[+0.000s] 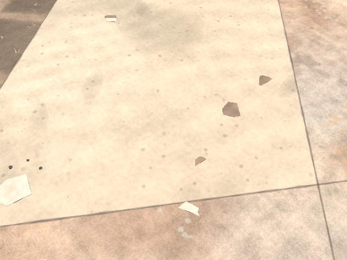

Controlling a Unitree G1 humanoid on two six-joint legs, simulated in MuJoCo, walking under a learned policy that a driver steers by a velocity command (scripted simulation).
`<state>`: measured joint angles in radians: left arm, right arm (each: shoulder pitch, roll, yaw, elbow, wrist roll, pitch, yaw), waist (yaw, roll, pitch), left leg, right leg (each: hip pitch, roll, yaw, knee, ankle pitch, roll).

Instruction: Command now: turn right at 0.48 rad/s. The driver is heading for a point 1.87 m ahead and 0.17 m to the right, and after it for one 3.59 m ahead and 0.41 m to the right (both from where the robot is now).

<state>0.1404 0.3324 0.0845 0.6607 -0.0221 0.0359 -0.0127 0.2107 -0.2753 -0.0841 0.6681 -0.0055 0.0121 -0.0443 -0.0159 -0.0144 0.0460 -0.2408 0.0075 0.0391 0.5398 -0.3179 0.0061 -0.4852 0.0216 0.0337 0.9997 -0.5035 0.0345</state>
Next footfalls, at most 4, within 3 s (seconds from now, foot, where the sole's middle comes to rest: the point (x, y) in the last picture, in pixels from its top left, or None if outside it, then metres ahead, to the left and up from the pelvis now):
0.14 right None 0.05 -0.14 -0.77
0.58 left None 0.08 0.09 -0.77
1.68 left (185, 258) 0.47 -0.02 -0.77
2.22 right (256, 201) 0.69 -0.32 -0.77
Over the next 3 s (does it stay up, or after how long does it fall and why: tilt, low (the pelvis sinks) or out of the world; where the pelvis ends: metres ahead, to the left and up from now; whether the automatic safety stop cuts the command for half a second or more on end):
stays up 0.98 -0.19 0.01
